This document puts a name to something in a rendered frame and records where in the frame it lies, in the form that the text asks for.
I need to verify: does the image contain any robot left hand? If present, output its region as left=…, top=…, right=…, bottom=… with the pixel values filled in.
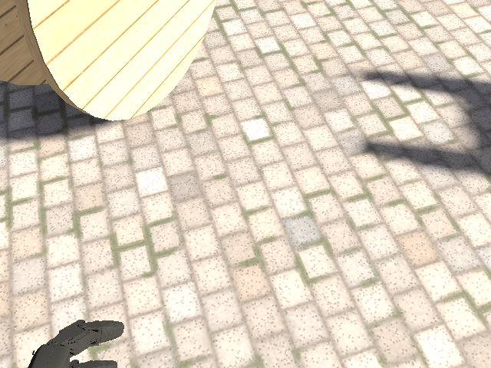
left=28, top=320, right=124, bottom=368

